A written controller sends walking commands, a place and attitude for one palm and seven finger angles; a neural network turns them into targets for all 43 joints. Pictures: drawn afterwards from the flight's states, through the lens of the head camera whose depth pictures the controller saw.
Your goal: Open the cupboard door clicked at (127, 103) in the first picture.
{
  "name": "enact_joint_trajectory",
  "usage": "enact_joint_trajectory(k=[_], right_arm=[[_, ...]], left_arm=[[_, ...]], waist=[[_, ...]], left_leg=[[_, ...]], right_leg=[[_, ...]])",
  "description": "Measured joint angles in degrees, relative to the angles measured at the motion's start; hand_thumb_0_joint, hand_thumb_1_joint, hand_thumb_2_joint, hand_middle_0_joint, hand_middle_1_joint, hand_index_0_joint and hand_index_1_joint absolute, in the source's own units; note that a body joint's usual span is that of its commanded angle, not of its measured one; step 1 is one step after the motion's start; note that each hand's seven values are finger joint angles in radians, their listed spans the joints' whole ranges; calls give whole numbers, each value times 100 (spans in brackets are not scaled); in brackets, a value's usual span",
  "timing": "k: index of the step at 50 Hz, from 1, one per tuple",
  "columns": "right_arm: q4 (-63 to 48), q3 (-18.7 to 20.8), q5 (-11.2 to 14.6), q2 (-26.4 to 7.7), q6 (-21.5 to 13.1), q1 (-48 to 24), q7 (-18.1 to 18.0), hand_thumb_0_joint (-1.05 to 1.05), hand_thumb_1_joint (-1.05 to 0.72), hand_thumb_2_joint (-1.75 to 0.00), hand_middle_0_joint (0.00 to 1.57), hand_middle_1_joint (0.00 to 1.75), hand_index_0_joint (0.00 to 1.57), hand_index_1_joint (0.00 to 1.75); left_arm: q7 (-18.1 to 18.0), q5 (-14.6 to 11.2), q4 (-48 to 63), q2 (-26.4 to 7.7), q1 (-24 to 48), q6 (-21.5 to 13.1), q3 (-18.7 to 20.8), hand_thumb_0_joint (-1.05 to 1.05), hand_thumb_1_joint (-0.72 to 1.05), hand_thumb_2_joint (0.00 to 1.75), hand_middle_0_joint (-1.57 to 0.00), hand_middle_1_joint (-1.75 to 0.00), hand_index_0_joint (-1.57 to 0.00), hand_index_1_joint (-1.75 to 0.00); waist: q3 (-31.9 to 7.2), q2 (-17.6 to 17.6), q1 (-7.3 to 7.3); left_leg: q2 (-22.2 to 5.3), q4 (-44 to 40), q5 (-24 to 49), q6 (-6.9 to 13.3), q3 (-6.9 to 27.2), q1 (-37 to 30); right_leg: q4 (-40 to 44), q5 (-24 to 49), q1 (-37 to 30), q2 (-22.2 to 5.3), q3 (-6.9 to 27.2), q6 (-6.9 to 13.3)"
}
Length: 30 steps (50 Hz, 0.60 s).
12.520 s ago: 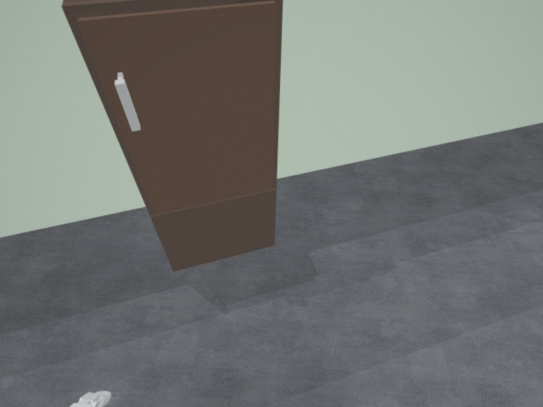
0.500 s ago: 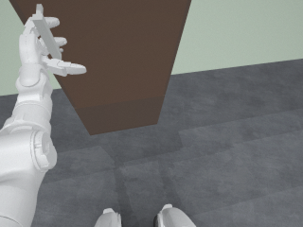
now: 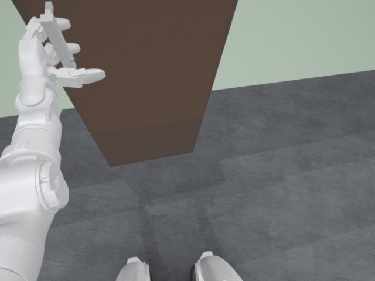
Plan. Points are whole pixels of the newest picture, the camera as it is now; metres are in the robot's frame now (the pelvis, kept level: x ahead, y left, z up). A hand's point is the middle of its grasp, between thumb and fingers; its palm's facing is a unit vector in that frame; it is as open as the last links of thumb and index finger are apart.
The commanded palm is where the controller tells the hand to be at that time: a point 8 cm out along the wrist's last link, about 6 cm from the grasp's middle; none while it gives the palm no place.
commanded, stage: close the thumb around the handle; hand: left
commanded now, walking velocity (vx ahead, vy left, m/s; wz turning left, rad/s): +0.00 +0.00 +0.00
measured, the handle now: (60, 39) +0.59 +0.20 +0.11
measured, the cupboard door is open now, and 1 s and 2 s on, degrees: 0 10 40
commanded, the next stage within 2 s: pull the door open along its arc in 0.48 s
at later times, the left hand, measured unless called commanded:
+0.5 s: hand (75, 58) +0.55 +0.17 +0.10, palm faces +0.11 -0.99 +0.00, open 5.4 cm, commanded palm +0.52 +0.20 +0.10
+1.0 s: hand (84, 84) +0.48 +0.15 +0.10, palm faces +0.08 -1.00 +0.01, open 5.6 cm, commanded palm +0.42 +0.18 +0.10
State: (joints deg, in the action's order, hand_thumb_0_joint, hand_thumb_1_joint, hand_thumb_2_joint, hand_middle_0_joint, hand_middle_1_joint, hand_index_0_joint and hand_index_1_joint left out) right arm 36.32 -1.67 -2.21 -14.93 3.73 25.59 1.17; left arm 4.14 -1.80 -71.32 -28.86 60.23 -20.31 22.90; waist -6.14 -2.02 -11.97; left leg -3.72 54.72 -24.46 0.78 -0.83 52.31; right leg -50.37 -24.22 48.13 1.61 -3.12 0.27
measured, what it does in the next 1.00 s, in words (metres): stands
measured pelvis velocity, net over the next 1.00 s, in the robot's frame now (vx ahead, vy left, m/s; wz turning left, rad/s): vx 0.01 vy -0.01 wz -0.01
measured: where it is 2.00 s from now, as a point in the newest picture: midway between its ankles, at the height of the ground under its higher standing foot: outside the picture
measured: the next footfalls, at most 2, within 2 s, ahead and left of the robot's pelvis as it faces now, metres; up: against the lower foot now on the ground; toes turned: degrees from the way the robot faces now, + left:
none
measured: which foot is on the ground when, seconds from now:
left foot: down 0.00-1.00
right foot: down 0.00-1.00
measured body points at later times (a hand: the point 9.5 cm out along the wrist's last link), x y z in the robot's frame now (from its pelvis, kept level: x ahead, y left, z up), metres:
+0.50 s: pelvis +0.00 +0.00 +0.00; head +0.13 +0.02 +0.43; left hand +0.53 +0.22 +0.11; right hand -0.04 -0.26 -0.11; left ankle +0.00 +0.11 -0.68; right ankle -0.01 -0.12 -0.68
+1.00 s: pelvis +0.01 -0.01 +0.01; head +0.10 +0.00 +0.46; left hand +0.47 +0.20 +0.10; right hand +0.02 -0.26 -0.10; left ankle +0.00 +0.11 -0.68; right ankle -0.01 -0.12 -0.68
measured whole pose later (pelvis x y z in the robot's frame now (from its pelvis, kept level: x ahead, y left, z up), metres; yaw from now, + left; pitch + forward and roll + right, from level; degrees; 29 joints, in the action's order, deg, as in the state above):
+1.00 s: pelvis +0.01 -0.01 +0.01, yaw -1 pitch +18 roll -2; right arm 34.0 0.3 -0.2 -14.4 4.8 25.4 2.5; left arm 2.7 -7.1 -49.9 -17.0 38.3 -18.9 17.1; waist -8.6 -2.5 -7.4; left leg -3.9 49.7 -24.2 0.3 -2.2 43.3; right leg -46.4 -24.0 40.2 1.9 -1.7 0.7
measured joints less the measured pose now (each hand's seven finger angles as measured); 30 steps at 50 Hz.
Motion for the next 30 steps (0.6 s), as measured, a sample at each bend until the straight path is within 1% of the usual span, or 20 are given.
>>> enact_joint_trajectory(k=[3, 8, 12, 19, 22, 24, 27, 30], right_arm=[[14, -6, 9, 10, 21, 27, 4, 1, -91, -90, 20, 30, 20, 30], [39, -11, -2, 24, 19, 39, 11, 1, -91, -90, 20, 30, 20, 30], [43, -12, -14, 25, 9, 39, 18, 1, -91, -90, 20, 30, 20, 30], [59, -6, -23, 10, -7, 35, 25, 1, -91, -90, 20, 30, 20, 30], [74, -2, -32, 9, -15, 25, 25, 1, -91, -90, 20, 30, 20, 30], [78, 0, -34, 7, -15, 16, 24, 1, -91, -90, 20, 30, 20, 30], [62, -13, -40, 3, -12, 5, 20, 1, -91, -90, 20, 30, 20, 30], [33, -2, -44, 7, -17, 9, 29, 1, -91, -90, 20, 30, 20, 30]], left_arm=[[-17, -20, 10, 25, -25, 5, -19, -1, -15, 44, -33, -123, -33, -124], [-89, 28, -54, 22, 61, 42, -70, -1, 10, 55, -33, -125, -34, -126], [-108, 28, -55, 16, 65, 31, -31, 0, 32, 65, -34, -128, -36, -129], [-157, 42, -88, 15, 132, 7, -137, 1, 67, 80, -36, -131, -38, -132], [-155, 62, -97, 66, 184, 6, -200, 1, 74, 83, -36, -132, -39, -133], [-186, 44, -104, 92, 196, 11, -164, 1, 77, 84, -36, -133, -39, -134], [-186, 60, -112, 87, 188, 14, -75, 1, 76, 84, -36, -134, -39, -134], [-227, 58, -72, 84, 143, 21, -76, 1, 76, 84, -36, -134, -38, -134]], waist=[[-1, -3, 3], [5, -7, -16], [1, -2, -26], [15, -20, -23], [19, -21, -20], [14, -26, -20], [3, -21, -29], [0, -25, -31]], left_leg=[[1, -1, -3, 9, -3, -20], [14, 23, 0, 19, 17, 8], [13, 35, 2, 25, 8, 26], [26, 69, 1, 26, 31, 78], [34, 79, 4, 23, 43, 101], [33, 82, 4, 20, 46, 110], [27, 75, 7, 13, 38, 108], [20, 62, 11, 2, 35, 94]], right_leg=[[13, 5, -25, -1, 4, -10], [6, 9, -15, -11, -14, -19], [-6, 14, 8, -10, -4, -23], [-37, 6, 47, -21, -25, -25], [-53, -1, 66, -28, -37, -22], [-59, -3, 77, -26, -39, -19], [-67, -4, 87, -21, -30, -11], [-66, -4, 82, -13, -25, -1]])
